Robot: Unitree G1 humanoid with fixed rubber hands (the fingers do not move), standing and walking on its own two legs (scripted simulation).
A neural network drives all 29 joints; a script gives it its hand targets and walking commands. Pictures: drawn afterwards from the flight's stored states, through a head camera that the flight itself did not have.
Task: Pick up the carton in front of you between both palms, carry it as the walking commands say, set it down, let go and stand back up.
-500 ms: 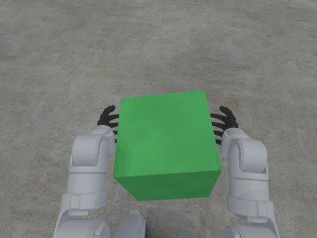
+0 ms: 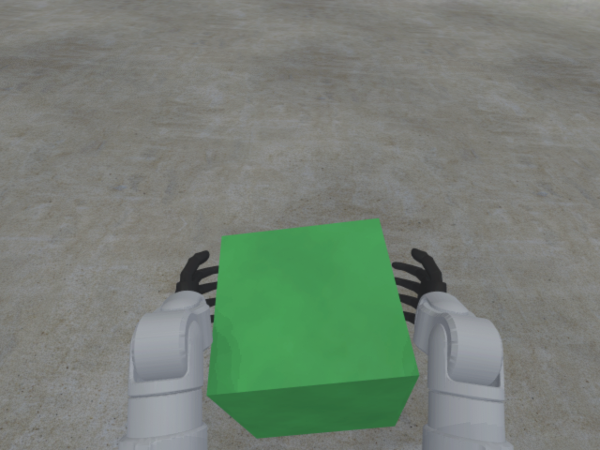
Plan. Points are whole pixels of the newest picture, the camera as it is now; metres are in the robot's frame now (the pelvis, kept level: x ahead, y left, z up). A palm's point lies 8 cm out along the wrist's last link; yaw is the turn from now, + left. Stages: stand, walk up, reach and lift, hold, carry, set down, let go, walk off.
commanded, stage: carry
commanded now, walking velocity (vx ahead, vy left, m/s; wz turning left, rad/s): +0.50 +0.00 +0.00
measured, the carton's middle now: (313, 336) +0.30 -0.01 +0.01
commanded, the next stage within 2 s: none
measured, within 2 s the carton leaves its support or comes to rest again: neither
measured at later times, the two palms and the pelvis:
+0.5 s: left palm (228, 183) +0.54 +0.14 +0.09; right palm (396, 187) +0.55 -0.15 +0.09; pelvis +0.28 -0.01 -0.01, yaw +2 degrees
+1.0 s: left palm (236, 119) +0.78 +0.16 +0.09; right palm (367, 126) +0.79 -0.14 +0.08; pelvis +0.51 +0.01 -0.01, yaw +1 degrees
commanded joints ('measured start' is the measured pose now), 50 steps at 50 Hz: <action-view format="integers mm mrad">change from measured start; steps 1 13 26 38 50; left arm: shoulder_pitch -521 -428 -361 -469 -344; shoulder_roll -983 -1027 -879 -1004 -952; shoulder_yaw -758 -750 -724 -778 -721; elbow -61 -93 -136 -190 -49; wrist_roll -432 -491 -450 -471 -441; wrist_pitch -10 -26 24 9 28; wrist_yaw -293 -346 -324 -310 -345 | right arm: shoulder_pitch -422 -410 -364 -401 -377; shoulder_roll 978 1035 900 1007 942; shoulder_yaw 734 812 788 756 775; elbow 23 -76 -122 -135 -79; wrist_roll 430 460 457 464 430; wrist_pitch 45 17 71 46 79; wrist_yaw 336 318 305 326 326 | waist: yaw -22 14 21 -1 -2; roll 178 -109 -158 127 -123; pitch -178 -224 -89 -313 -258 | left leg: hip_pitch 172 -534 -443 59 -107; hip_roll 200 114 54 278 135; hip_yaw -66 -51 102 -21 13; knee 32 732 236 52 223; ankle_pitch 529 -1 180 686 120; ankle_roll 67 -46 -32 77 -75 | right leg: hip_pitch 39 497 621 140 460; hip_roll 24 -250 -199 -24 -196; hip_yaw -60 197 11 53 109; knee -108 -425 -322 191 -138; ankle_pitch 65 -128 224 -235 580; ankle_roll -18 -149 -117 1 -73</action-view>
